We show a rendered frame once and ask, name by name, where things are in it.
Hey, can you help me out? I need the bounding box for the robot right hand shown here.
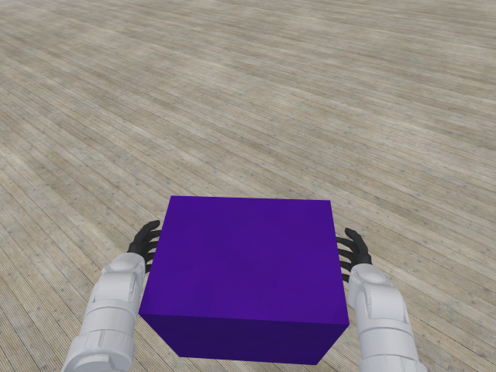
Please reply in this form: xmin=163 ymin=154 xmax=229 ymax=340
xmin=336 ymin=228 xmax=373 ymax=283

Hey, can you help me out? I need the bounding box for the carton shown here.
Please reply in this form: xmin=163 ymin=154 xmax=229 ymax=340
xmin=138 ymin=195 xmax=350 ymax=365

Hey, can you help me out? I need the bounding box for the right robot forearm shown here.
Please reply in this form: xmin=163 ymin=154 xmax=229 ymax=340
xmin=347 ymin=263 xmax=428 ymax=372

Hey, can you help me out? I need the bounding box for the left robot forearm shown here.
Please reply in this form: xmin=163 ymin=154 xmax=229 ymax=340
xmin=61 ymin=253 xmax=146 ymax=372

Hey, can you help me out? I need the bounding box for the robot left hand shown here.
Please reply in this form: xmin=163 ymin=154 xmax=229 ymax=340
xmin=127 ymin=220 xmax=161 ymax=274

